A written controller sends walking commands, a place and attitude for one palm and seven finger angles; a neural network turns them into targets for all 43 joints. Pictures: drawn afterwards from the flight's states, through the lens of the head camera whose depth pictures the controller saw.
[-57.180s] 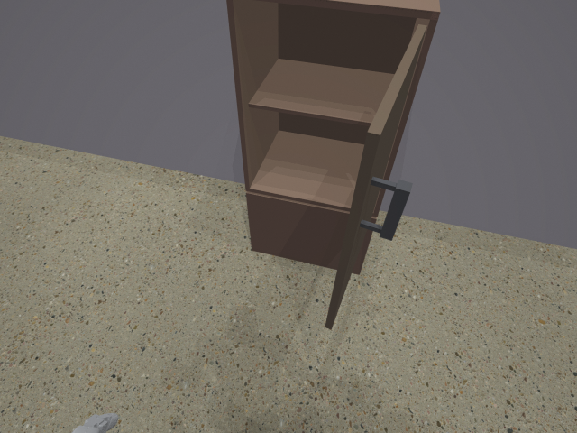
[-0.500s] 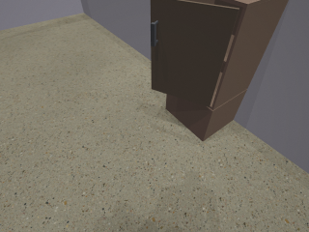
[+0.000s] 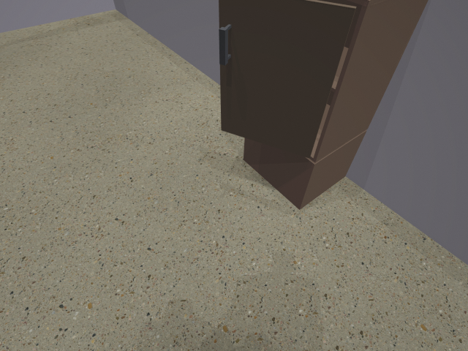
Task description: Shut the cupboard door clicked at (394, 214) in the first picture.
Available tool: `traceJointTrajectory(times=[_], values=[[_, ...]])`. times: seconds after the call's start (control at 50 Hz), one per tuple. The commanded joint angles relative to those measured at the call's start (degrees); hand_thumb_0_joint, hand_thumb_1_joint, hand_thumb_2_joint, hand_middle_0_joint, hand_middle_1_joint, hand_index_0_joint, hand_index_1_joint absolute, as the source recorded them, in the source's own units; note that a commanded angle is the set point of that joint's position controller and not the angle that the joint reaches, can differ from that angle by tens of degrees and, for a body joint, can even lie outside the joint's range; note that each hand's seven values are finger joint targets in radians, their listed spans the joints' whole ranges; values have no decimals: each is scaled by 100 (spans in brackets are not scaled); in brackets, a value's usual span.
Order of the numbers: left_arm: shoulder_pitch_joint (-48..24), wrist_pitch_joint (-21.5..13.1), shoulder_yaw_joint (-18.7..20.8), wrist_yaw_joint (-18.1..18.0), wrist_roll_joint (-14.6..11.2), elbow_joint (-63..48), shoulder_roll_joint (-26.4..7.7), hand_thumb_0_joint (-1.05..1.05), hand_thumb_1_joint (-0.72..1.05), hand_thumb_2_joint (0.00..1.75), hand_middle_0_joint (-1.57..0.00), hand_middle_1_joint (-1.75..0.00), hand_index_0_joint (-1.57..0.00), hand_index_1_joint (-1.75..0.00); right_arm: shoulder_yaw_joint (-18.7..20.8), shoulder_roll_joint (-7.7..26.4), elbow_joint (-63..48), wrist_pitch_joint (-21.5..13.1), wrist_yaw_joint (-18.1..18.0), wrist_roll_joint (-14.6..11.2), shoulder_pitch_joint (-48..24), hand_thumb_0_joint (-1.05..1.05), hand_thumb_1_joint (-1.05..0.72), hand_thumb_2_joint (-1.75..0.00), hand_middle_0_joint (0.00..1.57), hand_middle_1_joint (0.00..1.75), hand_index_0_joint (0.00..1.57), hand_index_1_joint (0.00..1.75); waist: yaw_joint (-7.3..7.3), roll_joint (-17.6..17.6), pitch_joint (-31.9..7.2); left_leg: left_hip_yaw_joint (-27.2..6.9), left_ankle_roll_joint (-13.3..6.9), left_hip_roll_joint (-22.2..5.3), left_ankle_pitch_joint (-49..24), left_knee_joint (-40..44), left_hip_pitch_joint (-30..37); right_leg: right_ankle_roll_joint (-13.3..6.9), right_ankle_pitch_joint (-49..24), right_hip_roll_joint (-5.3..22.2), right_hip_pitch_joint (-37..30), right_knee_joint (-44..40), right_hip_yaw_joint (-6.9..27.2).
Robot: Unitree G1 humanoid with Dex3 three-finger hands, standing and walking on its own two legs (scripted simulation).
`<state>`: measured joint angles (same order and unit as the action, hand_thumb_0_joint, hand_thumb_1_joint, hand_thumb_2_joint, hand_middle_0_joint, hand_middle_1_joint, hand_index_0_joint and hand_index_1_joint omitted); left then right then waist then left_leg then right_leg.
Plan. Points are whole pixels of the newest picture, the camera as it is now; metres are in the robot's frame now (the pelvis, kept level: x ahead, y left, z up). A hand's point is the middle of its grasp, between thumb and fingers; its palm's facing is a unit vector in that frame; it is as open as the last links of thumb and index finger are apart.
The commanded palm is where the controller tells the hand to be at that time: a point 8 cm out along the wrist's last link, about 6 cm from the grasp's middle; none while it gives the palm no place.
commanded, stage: look to check the result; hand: left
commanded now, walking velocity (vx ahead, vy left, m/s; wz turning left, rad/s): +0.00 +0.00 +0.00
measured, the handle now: (226, 44) +1.07 +0.06 +0.04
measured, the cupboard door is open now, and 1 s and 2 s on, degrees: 27 27 27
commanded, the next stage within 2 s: walk to a spot facing it in 0.44 s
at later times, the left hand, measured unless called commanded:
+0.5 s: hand out of the picture +0.00 +0.14 -0.18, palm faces +0.02 -0.99 -0.16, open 7.4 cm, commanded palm none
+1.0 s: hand out of the picture +0.05 +0.22 -0.20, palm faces +0.23 -0.95 -0.20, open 7.4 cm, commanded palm none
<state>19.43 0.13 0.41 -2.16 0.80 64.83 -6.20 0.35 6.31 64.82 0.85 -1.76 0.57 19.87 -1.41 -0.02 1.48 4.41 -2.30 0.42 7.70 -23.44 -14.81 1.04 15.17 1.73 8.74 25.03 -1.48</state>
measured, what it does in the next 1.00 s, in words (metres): lifts its right foot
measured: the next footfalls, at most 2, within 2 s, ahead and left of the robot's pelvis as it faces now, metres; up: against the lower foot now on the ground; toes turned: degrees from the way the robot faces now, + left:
right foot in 1.46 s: +0.29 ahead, -0.07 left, +0.00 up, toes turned +29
left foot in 1.92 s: +0.31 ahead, +0.21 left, +0.00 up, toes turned +53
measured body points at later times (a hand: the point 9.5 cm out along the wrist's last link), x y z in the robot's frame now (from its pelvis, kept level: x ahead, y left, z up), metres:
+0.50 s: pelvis +0.02 -0.01 +0.00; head +0.03 -0.01 +0.45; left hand +0.00 +0.20 -0.16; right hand +0.02 -0.23 -0.16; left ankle +0.06 +0.09 -0.74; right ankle -0.02 -0.13 -0.74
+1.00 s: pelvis +0.03 +0.02 -0.02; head +0.08 +0.06 +0.42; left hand +0.04 +0.27 -0.19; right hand +0.10 -0.23 -0.16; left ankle +0.05 +0.09 -0.74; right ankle -0.01 -0.13 -0.69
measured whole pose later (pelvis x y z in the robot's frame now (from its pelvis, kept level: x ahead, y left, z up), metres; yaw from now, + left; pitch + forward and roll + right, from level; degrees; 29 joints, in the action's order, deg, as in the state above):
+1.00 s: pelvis +0.03 +0.02 -0.02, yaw +13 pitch +0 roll -1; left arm 10.6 3.5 4.4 -1.7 1.1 56.5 -12.1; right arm 2.7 11.3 56.9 1.6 -0.7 1.4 14.2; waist -2.2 -2.4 6.5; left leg 3.9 -4.9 1.5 18.1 -39.0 -21.2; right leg 2.1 30.4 4.1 20.2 59.5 -3.3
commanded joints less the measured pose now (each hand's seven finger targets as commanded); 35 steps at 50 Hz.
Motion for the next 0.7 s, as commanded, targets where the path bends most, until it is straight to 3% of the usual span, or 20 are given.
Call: traceJointTrajectory(times=[0.0,0.54,0.62,0.68], values=[[582,-61,86,-26,2,-25,-572,0,90,90,-20,-30,-20,-30,107,573,-159,-56,-22,3,329,0,-90,-90,20,30,20,30,68,-13,408,-714,32,-523,542,538,308,-262,82,313,646,-656,378],[392,-107,47,-38,-13,69,-661,0,90,90,-20,-30,-20,-30,52,666,-66,-99,-42,-2,-43,0,-90,-90,20,30,20,30,82,-2,348,-615,63,-603,-498,361,621,-239,-744,408,198,-817,401],[341,-29,192,-71,-12,-86,-827,0,90,90,-20,-30,-20,-30,119,724,-192,-18,-14,2,-108,0,-90,-90,20,30,20,30,117,-124,431,-569,93,-486,-659,-143,111,-291,-945,613,51,-455,222],[187,35,344,-71,6,-310,-1059,0,90,90,-20,-30,-20,-30,190,706,-373,63,28,17,-180,0,-90,-90,20,30,20,30,133,-533,378,-321,181,-254,-247,-956,-382,-603,-857,1093,6,-475,361]])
